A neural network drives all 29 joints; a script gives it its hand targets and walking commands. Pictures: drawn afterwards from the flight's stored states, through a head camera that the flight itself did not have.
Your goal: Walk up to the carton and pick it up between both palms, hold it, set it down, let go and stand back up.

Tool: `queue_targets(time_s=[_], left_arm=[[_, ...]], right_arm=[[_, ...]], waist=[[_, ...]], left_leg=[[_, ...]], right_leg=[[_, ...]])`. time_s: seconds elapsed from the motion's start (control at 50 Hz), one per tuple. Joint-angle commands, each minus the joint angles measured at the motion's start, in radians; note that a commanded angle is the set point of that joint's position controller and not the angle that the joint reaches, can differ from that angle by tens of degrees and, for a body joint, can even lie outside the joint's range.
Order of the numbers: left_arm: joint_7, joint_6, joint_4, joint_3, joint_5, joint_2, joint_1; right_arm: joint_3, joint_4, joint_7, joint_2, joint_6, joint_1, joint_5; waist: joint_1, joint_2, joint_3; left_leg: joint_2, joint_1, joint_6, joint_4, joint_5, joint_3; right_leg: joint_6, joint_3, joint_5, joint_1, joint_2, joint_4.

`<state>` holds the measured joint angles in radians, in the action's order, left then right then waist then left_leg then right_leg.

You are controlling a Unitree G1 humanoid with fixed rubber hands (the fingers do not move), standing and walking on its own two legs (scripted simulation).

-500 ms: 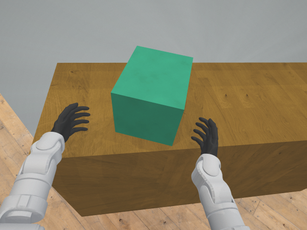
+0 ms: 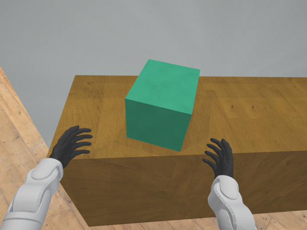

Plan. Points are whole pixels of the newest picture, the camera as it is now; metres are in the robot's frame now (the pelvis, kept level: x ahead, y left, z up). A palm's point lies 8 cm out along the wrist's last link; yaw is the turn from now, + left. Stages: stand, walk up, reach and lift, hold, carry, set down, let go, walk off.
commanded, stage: set down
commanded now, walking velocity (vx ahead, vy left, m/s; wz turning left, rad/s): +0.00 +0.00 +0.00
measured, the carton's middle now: (163, 103) +0.52 -0.05 +0.05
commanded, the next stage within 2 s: none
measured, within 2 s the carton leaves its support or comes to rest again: neither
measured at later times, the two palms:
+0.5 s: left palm (46, 180) +0.24 +0.24 +0.06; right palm (226, 191) +0.21 -0.17 +0.06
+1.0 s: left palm (37, 207) +0.19 +0.24 +0.05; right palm (226, 204) +0.19 -0.17 +0.04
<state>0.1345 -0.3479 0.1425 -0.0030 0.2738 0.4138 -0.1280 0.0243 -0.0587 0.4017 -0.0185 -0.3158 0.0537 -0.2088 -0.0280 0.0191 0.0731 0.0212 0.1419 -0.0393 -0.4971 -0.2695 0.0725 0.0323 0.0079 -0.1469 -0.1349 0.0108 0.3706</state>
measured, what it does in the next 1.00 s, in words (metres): stands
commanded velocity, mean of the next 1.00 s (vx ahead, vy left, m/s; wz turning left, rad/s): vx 0.00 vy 0.00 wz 0.00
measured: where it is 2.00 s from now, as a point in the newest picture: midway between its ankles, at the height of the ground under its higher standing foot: outside the picture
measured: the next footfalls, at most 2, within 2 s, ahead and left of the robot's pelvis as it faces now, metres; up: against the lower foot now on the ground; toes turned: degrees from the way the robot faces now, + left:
none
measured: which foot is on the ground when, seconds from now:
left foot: down 0.00-1.00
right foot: down 0.00-1.00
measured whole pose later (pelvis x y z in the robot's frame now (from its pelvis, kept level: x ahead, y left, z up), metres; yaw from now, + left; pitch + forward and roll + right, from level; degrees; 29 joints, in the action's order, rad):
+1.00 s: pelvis +0.04 +0.00 +0.00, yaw +1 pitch -6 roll -2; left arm 0.17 -0.22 -0.30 0.04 0.28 0.48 0.49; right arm 0.11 -0.38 0.36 -0.02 -0.24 0.62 -0.16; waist 0.06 -0.01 0.13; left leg 0.03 0.06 -0.02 -0.47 -0.31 0.05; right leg 0.03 0.03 -0.19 -0.04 0.00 0.32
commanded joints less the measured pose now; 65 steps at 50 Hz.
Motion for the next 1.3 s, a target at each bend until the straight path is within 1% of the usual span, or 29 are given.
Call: queue_targets(time_s=[0.0,0.02,0.04,0.06,0.08,0.12,0.18,0.26,0.28,0.3,0.34,0.38,0.48,0.5,0.54,0.56,0.6,0.76,0.8,0.86,0.9,0.98,1.04,1.06,1.14,1.2,1.22,1.24,1.28], left_arm=[[0.008,0.06,-0.16,0.065,0.064,0.198,-0.431],[0.02,0.047,-0.241,0.077,0.044,0.195,-0.282],[0.019,0.037,-0.282,0.145,0.0,0.178,-0.029],[0.02,0.032,-0.408,0.128,0.023,0.216,-0.19],[0.037,0.03,-0.305,0.128,0.025,0.197,-0.149],[0.031,-0.007,-0.394,0.141,0.006,0.195,-0.127],[0.025,0.006,-0.354,0.103,0.049,0.226,-0.199],[0.035,0.007,-0.411,0.116,0.052,0.228,-0.046],[0.021,-0.001,-0.444,0.151,0.041,0.229,-0.041],[0.028,0.007,-0.472,0.129,0.041,0.227,-0.03],[0.022,0.0,-0.59,0.177,0.025,0.237,0.196],[0.025,-0.003,-0.497,0.136,0.039,0.231,0.033],[0.033,0.046,-0.663,0.159,0.051,0.241,0.274],[0.024,0.07,-0.742,0.192,0.037,0.242,0.355],[0.043,0.076,-0.627,0.173,0.039,0.241,0.349],[0.027,0.093,-0.726,0.201,0.011,0.236,0.473],[0.048,0.105,-0.71,0.166,0.026,0.232,0.504],[0.043,0.183,-0.727,0.165,0.032,0.265,0.539],[0.033,0.181,-0.737,0.143,0.032,0.251,0.535],[0.033,0.196,-0.718,0.164,0.047,0.254,0.573],[0.026,0.181,-0.598,0.137,-0.01,0.203,0.582],[0.037,0.22,-0.744,0.134,0.025,0.249,0.574],[0.022,0.178,-0.651,0.12,-0.012,0.164,0.578],[0.033,0.189,-0.638,0.119,-0.004,0.183,0.598],[0.011,0.17,-0.561,0.119,-0.047,0.132,0.577],[0.023,0.203,-0.661,0.135,-0.028,0.175,0.61],[0.014,0.204,-0.618,0.121,-0.036,0.167,0.593],[0.01,0.182,-0.595,0.114,-0.06,0.144,0.597],[0.016,0.204,-0.581,0.121,-0.047,0.161,0.584]], right_arm=[[-0.018,-0.209,0.0,0.043,-0.028,-0.354,-0.002],[-0.027,-0.306,0.013,0.029,-0.025,-0.212,0.012],[0.016,-0.329,0.007,0.017,-0.011,0.023,-0.006],[-0.005,-0.364,0.013,0.056,-0.014,-0.1,0.007],[0.025,-0.31,0.019,0.027,-0.031,-0.04,0.016],[0.001,-0.391,0.013,0.068,-0.04,-0.065,-0.004],[-0.005,-0.413,0.011,0.069,-0.062,-0.139,0.03],[0.055,-0.502,0.013,0.014,-0.081,0.033,-0.002],[0.05,-0.485,0.007,0.052,-0.085,0.04,-0.012],[0.039,-0.524,0.016,0.025,-0.078,0.036,-0.017],[0.045,-0.578,0.014,0.061,-0.087,0.253,-0.018],[-0.018,-0.505,0.005,0.086,-0.089,0.076,0.01],[0.078,-0.642,0.01,0.017,-0.05,0.355,0.031],[0.104,-0.673,0.003,0.008,-0.03,0.418,-0.016],[0.104,-0.6,0.004,0.014,-0.012,0.411,0.046],[0.125,-0.671,-0.014,0.013,0.009,0.507,0.005],[0.083,-0.633,-0.005,0.008,0.023,0.553,0.038],[0.073,-0.669,0.009,-0.017,0.109,0.602,0.063],[0.039,-0.563,-0.012,0.001,0.106,0.591,0.066],[0.108,-0.635,-0.02,-0.006,0.123,0.618,0.054],[0.08,-0.461,-0.052,0.045,0.115,0.585,0.075],[0.066,-0.626,-0.022,-0.013,0.175,0.614,0.05],[0.058,-0.489,-0.057,0.049,0.173,0.573,0.06],[0.062,-0.547,-0.046,0.026,0.182,0.597,0.064],[0.048,-0.403,-0.088,0.09,0.172,0.545,0.086],[0.059,-0.539,-0.061,0.005,0.196,0.615,0.051],[0.048,-0.491,-0.07,0.025,0.205,0.599,0.063],[0.048,-0.414,-0.084,0.042,0.192,0.579,0.055],[0.063,-0.459,-0.083,0.039,0.21,0.573,0.066]], waist=[[-0.035,-0.166,-0.203],[-0.033,-0.132,-0.245],[0.031,-0.086,-0.23],[-0.002,-0.126,-0.291],[-0.017,-0.107,-0.223],[0.004,-0.124,-0.22],[-0.018,-0.114,-0.135],[0.005,-0.1,-0.128],[0.042,-0.155,-0.156],[0.018,-0.128,-0.16],[0.052,-0.132,-0.146],[0.019,-0.182,-0.084],[0.036,-0.127,-0.08],[0.074,-0.163,-0.111],[0.058,-0.129,-0.066],[0.098,-0.172,-0.1],[0.054,-0.131,-0.012],[0.059,-0.16,0.002],[0.051,-0.18,-0.005],[0.085,-0.135,-0.044],[0.081,-0.154,0.021],[0.067,-0.137,-0.077],[0.07,-0.177,-0.031],[0.057,-0.107,-0.012],[0.07,-0.193,0.053],[0.066,-0.126,-0.025],[0.064,-0.105,-0.036],[0.062,-0.18,-0.023],[0.06,-0.102,-0.014]], left_leg=[[0.028,0.189,0.041,0.17,-0.012,-0.046],[0.051,0.153,0.031,0.193,-0.016,-0.058],[0.032,0.059,0.041,0.191,0.143,-0.048],[0.032,0.062,0.055,0.157,0.193,-0.052],[0.027,0.032,0.059,0.13,0.216,-0.056],[0.048,0.017,0.069,0.153,0.21,-0.076],[0.059,0.164,0.028,0.2,-0.058,-0.071],[0.035,0.1,0.035,0.189,0.01,-0.049],[0.051,0.114,0.04,0.19,0.056,-0.071],[0.059,0.114,0.036,0.194,0.05,-0.076],[0.07,0.033,0.051,0.194,0.142,-0.078],[0.069,0.101,0.05,0.198,0.06,-0.08],[0.056,0.023,0.067,0.154,0.207,-0.071],[0.039,-0.019,0.072,0.152,0.31,-0.069],[0.063,0.018,0.066,0.129,0.242,-0.08],[0.049,-0.046,0.063,0.146,0.305,-0.065],[0.065,-0.016,0.079,0.15,0.307,-0.088],[0.074,0.073,0.056,0.155,0.124,-0.082],[0.078,0.064,0.062,0.17,0.171,-0.088],[0.055,0.072,0.055,0.157,0.214,-0.064],[0.066,0.052,0.074,0.153,0.213,-0.091],[0.052,0.042,0.06,0.144,0.275,-0.064],[0.049,-0.001,0.076,0.142,0.342,-0.083],[0.048,0.016,0.074,0.132,0.32,-0.076],[0.075,0.036,0.077,0.189,0.242,-0.101],[0.051,0.029,0.057,0.17,0.334,-0.068],[0.046,0.013,0.07,0.157,0.373,-0.068],[0.041,-0.027,0.072,0.161,0.39,-0.071],[0.044,0.004,0.061,0.156,0.347,-0.074]], right_leg=[[-0.06,-0.03,-0.014,0.155,-0.015,-0.003],[-0.044,-0.019,0.054,0.234,-0.022,0.0],[-0.042,-0.021,0.158,0.299,-0.028,-0.022],[-0.049,-0.025,0.16,0.254,-0.026,-0.006],[-0.049,-0.026,0.156,0.218,-0.028,-0.025],[-0.066,-0.011,0.127,0.206,-0.035,-0.031],[-0.07,-0.021,0.014,0.198,-0.009,-0.009],[-0.057,-0.03,0.06,0.226,0.004,-0.043],[-0.066,-0.026,0.088,0.234,-0.003,-0.008],[-0.056,-0.025,0.104,0.251,-0.006,-0.004],[-0.06,-0.02,0.137,0.278,-0.011,-0.03],[-0.073,-0.027,0.063,0.191,-0.013,-0.025],[-0.059,-0.034,0.171,0.203,0.004,-0.043],[-0.051,-0.04,0.221,0.22,0.002,-0.048],[-0.064,-0.046,0.183,0.211,0.007,-0.049],[-0.064,-0.038,0.225,0.215,0.009,-0.056],[-0.062,-0.038,0.203,0.212,0.003,-0.069],[-0.052,-0.049,0.186,0.238,0.025,-0.051],[-0.049,-0.041,0.157,0.229,0.007,-0.054],[-0.046,-0.041,0.179,0.23,0.024,-0.06],[-0.063,-0.026,0.125,0.158,0.006,-0.066],[-0.041,-0.041,0.254,0.264,0.013,-0.054],[-0.055,-0.027,0.203,0.193,-0.009,-0.057],[-0.047,-0.022,0.247,0.228,0.004,-0.061],[-0.071,-0.007,0.147,0.209,-0.026,-0.061],[-0.036,-0.036,0.27,0.305,-0.007,-0.061],[-0.039,-0.02,0.276,0.28,-0.008,-0.059],[-0.052,-0.023,0.239,0.225,-0.013,-0.075],[-0.046,-0.021,0.261,0.234,-0.005,-0.069]])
